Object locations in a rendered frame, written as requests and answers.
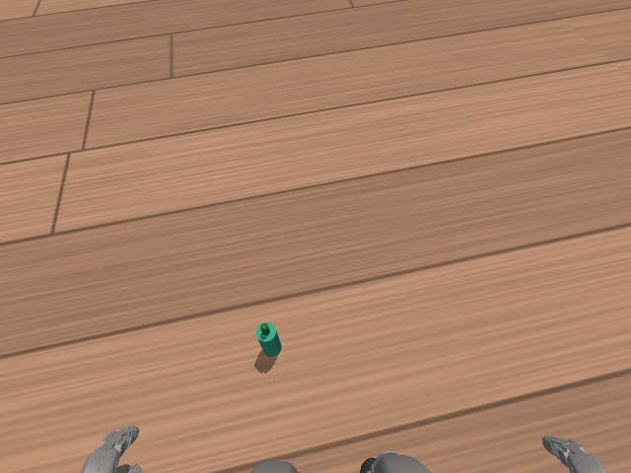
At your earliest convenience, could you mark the bottle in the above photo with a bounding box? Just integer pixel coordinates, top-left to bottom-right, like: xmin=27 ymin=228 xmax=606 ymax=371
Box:
xmin=256 ymin=322 xmax=282 ymax=357

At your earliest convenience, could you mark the right robot hand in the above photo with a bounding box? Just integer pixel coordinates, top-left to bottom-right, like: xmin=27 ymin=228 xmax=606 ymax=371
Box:
xmin=542 ymin=436 xmax=608 ymax=473

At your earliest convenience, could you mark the left robot hand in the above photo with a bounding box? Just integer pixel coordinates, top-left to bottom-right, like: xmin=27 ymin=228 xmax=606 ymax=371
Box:
xmin=81 ymin=426 xmax=143 ymax=473

